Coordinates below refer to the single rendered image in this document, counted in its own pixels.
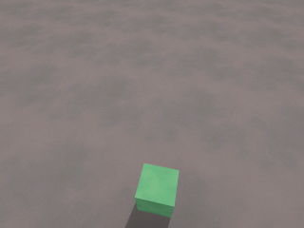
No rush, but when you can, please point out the carton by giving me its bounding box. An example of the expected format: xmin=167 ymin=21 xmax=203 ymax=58
xmin=135 ymin=163 xmax=180 ymax=218

